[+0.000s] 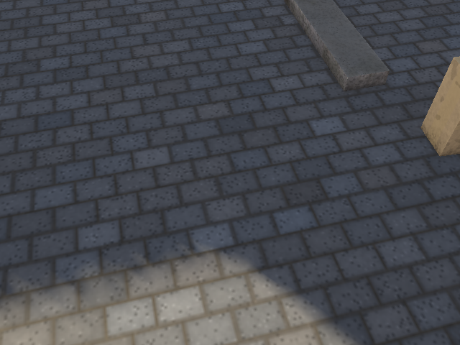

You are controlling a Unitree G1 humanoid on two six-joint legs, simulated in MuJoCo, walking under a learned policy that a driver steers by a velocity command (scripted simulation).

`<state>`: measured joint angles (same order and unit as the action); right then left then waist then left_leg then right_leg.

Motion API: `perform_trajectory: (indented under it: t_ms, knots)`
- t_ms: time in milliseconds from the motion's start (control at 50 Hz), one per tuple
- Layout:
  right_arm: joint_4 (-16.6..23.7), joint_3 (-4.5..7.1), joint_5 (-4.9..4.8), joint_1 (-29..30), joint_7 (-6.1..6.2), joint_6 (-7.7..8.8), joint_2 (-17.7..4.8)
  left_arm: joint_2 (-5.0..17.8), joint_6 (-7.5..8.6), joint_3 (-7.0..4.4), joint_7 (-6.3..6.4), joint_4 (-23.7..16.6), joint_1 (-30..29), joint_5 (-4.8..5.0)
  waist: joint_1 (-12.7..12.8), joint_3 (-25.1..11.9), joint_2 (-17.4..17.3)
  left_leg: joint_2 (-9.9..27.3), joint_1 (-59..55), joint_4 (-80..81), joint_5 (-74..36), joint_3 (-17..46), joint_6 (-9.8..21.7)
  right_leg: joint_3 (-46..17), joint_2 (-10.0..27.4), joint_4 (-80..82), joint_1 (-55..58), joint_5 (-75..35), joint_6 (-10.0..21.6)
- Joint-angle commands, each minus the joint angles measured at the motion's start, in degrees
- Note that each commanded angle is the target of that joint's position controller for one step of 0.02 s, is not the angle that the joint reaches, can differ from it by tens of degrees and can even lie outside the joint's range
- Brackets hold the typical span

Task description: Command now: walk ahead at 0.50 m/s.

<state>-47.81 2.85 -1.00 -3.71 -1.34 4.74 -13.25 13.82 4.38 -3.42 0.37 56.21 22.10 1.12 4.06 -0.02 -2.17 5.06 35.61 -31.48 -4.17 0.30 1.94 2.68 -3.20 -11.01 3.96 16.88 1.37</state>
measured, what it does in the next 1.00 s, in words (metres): walks ahead: left foot, then right foot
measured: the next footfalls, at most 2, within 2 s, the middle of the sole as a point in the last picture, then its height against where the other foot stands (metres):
left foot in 0.06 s outside the picture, level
right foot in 0.64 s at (291, 327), level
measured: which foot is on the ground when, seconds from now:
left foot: up 0.00-0.04, down 0.06-0.66, up 0.68-1.00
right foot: down 0.00-0.08, up 0.10-0.62, down 0.64-1.00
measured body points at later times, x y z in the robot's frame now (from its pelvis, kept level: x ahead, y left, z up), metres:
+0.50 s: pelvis +0.28 +0.04 +0.01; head +0.30 +0.04 +0.46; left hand +0.47 +0.28 -0.10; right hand +0.26 -0.23 -0.13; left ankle +0.19 +0.13 -0.74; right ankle +0.48 -0.13 -0.69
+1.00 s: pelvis +0.57 -0.01 +0.01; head +0.58 +0.00 +0.46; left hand +0.54 +0.26 -0.13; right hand +0.75 -0.25 -0.11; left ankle +0.70 +0.19 -0.67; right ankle +0.51 -0.11 -0.74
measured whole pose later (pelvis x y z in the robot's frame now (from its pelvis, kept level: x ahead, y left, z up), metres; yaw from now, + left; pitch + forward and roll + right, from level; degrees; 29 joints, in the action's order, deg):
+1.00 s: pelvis +0.57 -0.01 +0.01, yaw +10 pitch +1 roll -2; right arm -49.2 4.9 -1.3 -9.6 -0.3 2.1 -15.0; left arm 13.7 5.7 -3.8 0.6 56.9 16.9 -0.9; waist 2.9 0.3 -2.0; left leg 7.3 41.0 -47.7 -1.4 3.3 1.9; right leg 12.6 -1.9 -12.8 -0.2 13.4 2.1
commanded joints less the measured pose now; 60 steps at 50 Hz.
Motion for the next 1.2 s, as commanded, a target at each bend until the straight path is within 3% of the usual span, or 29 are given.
perform_trajectory:
  t_ms: [20, 60, 80, 100, 120, 140, 160, 180, 220, 340, 420, 540, 580, 620, 640, 660, 680, 700, 740, 760, 800, 860, 960, 1040, 1080, 1120, 1160, 1180, 1200]
  knots:
    - [4.9, 1.4, -0.23, 3.3, -0.51, 1.52, -6.4, 10.1, -0.42, -2.31, 0.41, -1.4, 0.2, 0.08, -2.8, 3.5, 6.5, -1.2, -1.3, 2.4, 7.3, -0.6, 2.0, -6.8, 18.5, -3.2, 0.8, -25.9, 8.3]
    - [0.6, 3.69, -0.05, -11.7, -0.02, 1.73, -10.8, 9.0, -1.06, -1.73, 0.41, -1.9, -1.5, -0.32, -10.1, -6.1, 5.9, -4.3, -22.6, 2.9, 8.1, -3.1, 4.8, -3.1, 13.6, -21.8, -3.4, -41.0, 5.7]
    - [-1.3, 4.8, 0.63, -22.5, 0.53, 1.56, -15.6, 6.3, -1.02, -0.47, 0.41, -3.3, 0.1, -1.58, -12.5, -15.8, -2.6, 7.4, -41.2, 1.7, 8.0, 10.9, 8.6, -0.1, 9.5, -41.8, -16.2, -24.0, 3.6]
    - [-2.7, 5.07, 0.8, -24.4, -0.18, 1.56, -17.8, -1.5, 0.39, 1.62, -0.39, -3.0, 7.6, -0.97, -7.7, -21.4, -18.3, 17.6, -57.9, 11.0, 21.3, 39.2, 17.3, -3.9, -1.6, -59.1, -38.7, 14.3, 0.6]
    - [-1.9, 3.38, 0.54, -23.0, -0.27, 1.74, -11.6, 5.7, 1.8, 0.13, -0.63, -2.4, 3.4, 0.57, -9.8, -18.9, -10.6, 16.2, -56.1, 14.5, 26.6, 40.5, 14.8, -11.0, 1.6, -65.5, -45.0, 15.2, 1.9]
    - [-1.0, 2.63, 0.46, -18.0, -0.08, 1.84, -9.3, 8.5, 2.59, -0.55, -0.83, -4.3, -2.8, 1.65, -9.3, -11.4, -6.9, 14.6, -48.9, 15.0, 23.2, 31.5, 12.1, -9.5, 4.6, -65.6, -48.0, 9.6, 3.0]
    - [0.1, 2.15, 0.79, -13.2, -0.06, 1.75, -8.5, 8.1, 2.75, -0.49, -0.44, -4.9, -5.8, 1.29, -7.4, -7.5, -1.2, 12.8, -40.4, 16.2, 16.1, 24.8, 11.1, -7.8, 7.8, -63.0, -45.7, 3.9, 2.9]
    - [0.4, 1.79, 1.27, -10.7, -0.16, 1.77, -7.2, 7.5, 2.44, -0.81, -0.17, -5.0, -7.3, 0.31, -6.0, -4.4, 0.0, 10.9, -33.8, 18.0, 11.1, 20.0, 10.9, -7.4, 9.7, -59.4, -43.6, 0.5, 2.6]
    - [-0.3, 1.26, 1.76, -10.2, -0.36, 2.02, -5.5, 5.5, 0.94, -0.87, -0.17, -4.5, -5.3, 0.09, -3.5, -3.5, -2.1, 8.3, -28.5, 21.1, 7.3, 14.7, 10.7, -7.4, 11.5, -55.6, -38.6, -2.6, 2.2]
    - [-2.9, 1.82, 1.03, -15.1, 1.17, 1.62, -8.2, 4.1, -0.23, -0.88, -0.04, -7.0, -13.8, -0.95, -4.4, 1.0, -0.5, 7.1, -28.5, 24.7, 0.5, 7.1, 10.9, -5.9, 11.9, -40.0, -45.8, -15.2, -0.7]
    - [-4.3, 1.76, 0.56, -18.0, 1.72, 1.22, -8.7, 2.9, 0.38, -0.23, -0.76, -8.9, -21.5, -0.56, -6.8, 2.8, -1.1, 5.2, -29.3, 25.4, 2.0, 3.0, 9.1, -3.4, 9.5, -26.9, -42.9, -24.3, -0.8]
    - [-7.3, 2.34, 0.09, -21.8, 2.15, -0.27, -9.5, 3.6, 1.3, 0.25, -2.61, -12.0, -28.8, 0.05, -8.1, 5.3, -1.5, 9.6, -39.9, 21.0, -1.3, 3.3, 8.7, -3.2, 7.9, -18.9, -44.6, -19.0, 1.4]
    - [-7.3, 2.67, -0.06, -20.9, 2.34, -0.78, -10.1, 5.1, 1.7, -0.28, -3.02, -11.9, -26.8, 0.02, -6.2, 3.7, -2.5, 10.3, -41.4, 17.3, -9.1, 4.0, 7.7, -2.4, 6.4, -17.4, -39.3, -14.7, 2.8]
    - [-6.6, 2.43, -0.05, -18.4, 2.3, -1.34, -10.0, 8.9, 2.06, -2.4, -2.58, -8.4, -14.1, -0.22, 0.8, -3.7, -3.0, 6.8, -38.1, 3.5, -23.6, 2.4, 5.8, -0.1, 3.1, -15.7, -20.4, -14.1, 5.1]
    - [-5.2, 1.52, 0.59, -17.8, 2.22, -1.31, -8.3, 12.9, 2.15, -3.72, -1.96, -5.8, -2.6, -1.11, 4.9, -12.3, 0.4, 3.3, -26.4, -12.3, -12.8, 0.5, 3.8, -7.9, 10.7, -18.6, -1.2, -15.5, 8.4]
    - [-4.9, -0.6, 0.56, -25.5, 1.66, -0.26, -0.7, 17.5, 1.71, -4.9, -1.73, -4.2, 3.6, -1.34, 2.3, -21.5, 14.3, -6.8, -1.8, -35.0, 19.6, -1.4, -0.6, -33.5, 25.8, -15.0, 21.8, -4.9, 16.8]
    - [-5.8, 0.22, -0.51, -23.7, 1.56, 0.94, -4.4, 12.3, 1.57, -3.25, -1.62, -4.5, 3.5, -1.11, 3.8, -23.3, 14.0, -7.0, 3.9, -43.0, 37.2, 7.9, 0.2, -42.9, 27.0, -8.1, 20.6, 0.0, 16.1]
    - [-4.0, 1.64, -2.06, -18.3, 1.59, 1.41, -8.8, 9.6, 1.66, -2.37, -1.36, -4.9, -1.5, -0.79, 2.9, -14.0, 11.6, -3.8, 8.3, -45.5, 33.7, 7.9, 0.9, -33.6, 25.2, -6.7, 12.7, 1.3, 12.8]
    - [-2.9, 2.12, -1.33, -13.6, 2.42, 0.91, -8.4, 5.8, 2.02, -1.2, -1.48, -6.1, -10.4, -1.07, -0.8, -4.4, 6.2, 1.3, 4.7, -40.4, 24.0, 5.6, 1.1, -20.5, 21.3, -2.2, -4.6, -4.0, 9.7]
    - [-3.2, 2.43, -1.1, -15.1, 2.57, 0.01, -7.1, 4.6, 2.37, -0.86, -1.56, -5.9, -12.3, -1.65, -3.0, -2.7, 8.0, 3.0, 0.8, -38.0, 21.2, 6.1, 1.2, -15.7, 19.5, -0.1, -9.8, -6.3, 8.6]
    - [-3.7, 2.27, -1.21, -17.2, 2.44, -1.65, -4.2, 4.3, 2.71, -1.01, -1.61, -5.0, -13.1, -1.94, -4.7, -1.1, 8.3, 3.8, -2.1, -36.5, 19.0, 5.8, 1.1, -9.6, 18.0, 2.7, -14.6, -9.8, 8.6]
    - [-1.8, 2.67, -0.74, -13.9, 2.56, -2.73, -4.3, 6.4, 2.96, -1.65, -0.76, -3.8, -11.9, -2.21, -5.0, 1.4, 6.2, 4.0, 2.8, -32.2, 12.5, 6.5, 0.2, -3.5, 17.9, 4.3, -14.9, -15.7, 9.0]
    - [1.2, 2.25, -0.19, -5.8, 0.96, -2.04, -3.5, 8.2, 2.28, -1.89, 0.62, -3.3, -9.8, -2.02, -3.0, 3.3, 4.7, 2.7, 4.1, -16.2, 0.2, 3.0, -0.2, 4.3, 16.8, 5.0, -11.1, -19.9, 7.7]
    - [4.9, 1.39, -0.12, 1.9, -0.6, -2.01, -2.6, 9.8, 0.94, -2.4, 1.08, -2.2, -5.3, -1.18, 0.0, 6.0, 3.3, 1.9, 7.0, -8.6, 1.5, -0.7, 0.8, 7.2, 19.3, 3.2, -2.9, -22.7, 7.5]
    - [6.8, 1.34, -0.26, 3.7, -1.4, -2.1, -2.9, 10.5, -0.06, -2.71, 1.08, -2.0, -4.3, -0.66, 0.0, 6.3, 3.9, 1.0, 7.3, -6.6, 5.8, -2.5, 1.9, 8.4, 20.5, 0.2, 1.3, -28.0, 6.9]
    - [8.0, 2.02, -0.32, 2.3, -1.98, -2.29, -4.5, 12.0, -0.83, -3.16, 1.27, -2.7, -5.8, -0.21, -2.2, 3.9, 5.8, -2.0, 1.7, -5.7, 11.4, -5.7, 3.8, 10.2, 20.8, -5.7, 3.1, -44.7, 5.7]
    - [6.9, 3.85, -0.61, -6.4, -1.99, -2.55, -7.9, 13.5, -1.68, -3.57, 1.54, -3.5, -7.6, 0.17, -7.8, -1.7, 7.5, -6.7, -10.9, -5.0, 15.8, -8.5, 6.5, 11.5, 19.9, -19.6, 2.2, -60.1, 4.2]
    - [4.5, 5.81, -0.73, -15.9, -1.29, -2.59, -11.4, 13.2, -1.82, -3.33, 1.56, -3.9, -8.7, 0.32, -12.9, -6.5, 5.9, -8.9, -25.3, -0.3, 11.9, -7.5, 8.8, 12.5, 17.4, -32.7, -3.7, -55.7, 2.2]
    - [3.1, 7.51, -0.66, -22.3, 0.15, -3.16, -17.2, 9.4, -1.15, -2.07, 1.33, -5.4, -7.4, -1.54, -13.4, -11.2, -4.3, 1.4, -41.8, 0.6, 10.7, 9.2, 12.3, 12.4, 13.5, -51.7, -20.0, -26.0, -0.5]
